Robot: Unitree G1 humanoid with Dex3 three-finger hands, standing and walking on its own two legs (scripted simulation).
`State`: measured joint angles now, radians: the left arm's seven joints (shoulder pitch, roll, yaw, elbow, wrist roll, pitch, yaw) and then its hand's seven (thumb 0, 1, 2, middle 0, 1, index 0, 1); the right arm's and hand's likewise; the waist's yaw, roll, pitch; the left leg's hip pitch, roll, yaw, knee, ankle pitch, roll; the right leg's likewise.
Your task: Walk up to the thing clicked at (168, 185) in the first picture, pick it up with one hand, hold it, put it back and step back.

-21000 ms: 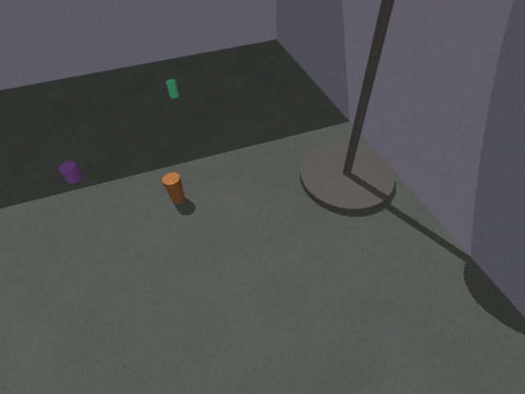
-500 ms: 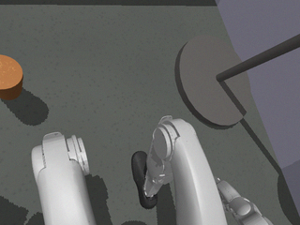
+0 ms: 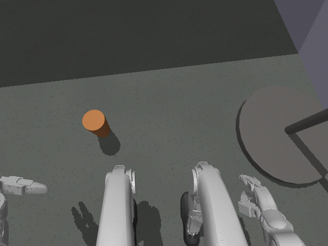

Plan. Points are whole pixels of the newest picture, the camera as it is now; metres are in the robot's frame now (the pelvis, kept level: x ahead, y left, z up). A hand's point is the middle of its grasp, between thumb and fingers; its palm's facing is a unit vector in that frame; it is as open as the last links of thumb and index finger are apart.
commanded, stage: home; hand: left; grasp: from the side
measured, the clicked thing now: (98, 125) +0.50 +0.26 -0.42
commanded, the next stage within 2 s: none
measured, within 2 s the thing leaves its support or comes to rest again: neither
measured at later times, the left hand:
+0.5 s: hand (20, 183) +0.25 +0.22 +0.11, palm faces +0.17 -0.92 -0.36, open 17.4 cm
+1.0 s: hand (17, 212) +0.22 +0.19 +0.16, palm faces +0.16 -0.94 -0.30, open 17.4 cm
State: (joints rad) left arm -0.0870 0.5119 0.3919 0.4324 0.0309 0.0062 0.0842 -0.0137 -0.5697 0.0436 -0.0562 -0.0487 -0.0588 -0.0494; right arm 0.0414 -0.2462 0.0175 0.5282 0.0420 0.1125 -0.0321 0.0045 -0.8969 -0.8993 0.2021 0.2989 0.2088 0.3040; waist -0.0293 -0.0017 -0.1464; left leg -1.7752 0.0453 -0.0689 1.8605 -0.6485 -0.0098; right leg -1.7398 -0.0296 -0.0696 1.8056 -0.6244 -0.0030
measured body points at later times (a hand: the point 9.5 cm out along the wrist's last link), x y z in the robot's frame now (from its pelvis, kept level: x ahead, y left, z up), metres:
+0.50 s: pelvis +0.06 +0.00 +0.19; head +0.11 +0.02 +0.64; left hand +0.24 +0.27 +0.14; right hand +0.21 -0.24 +0.10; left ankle +0.07 +0.13 -0.47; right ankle +0.09 -0.12 -0.47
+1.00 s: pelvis +0.06 +0.00 +0.22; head +0.09 +0.00 +0.67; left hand +0.21 +0.24 +0.19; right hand +0.25 -0.23 +0.15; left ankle +0.07 +0.13 -0.47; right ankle +0.09 -0.12 -0.47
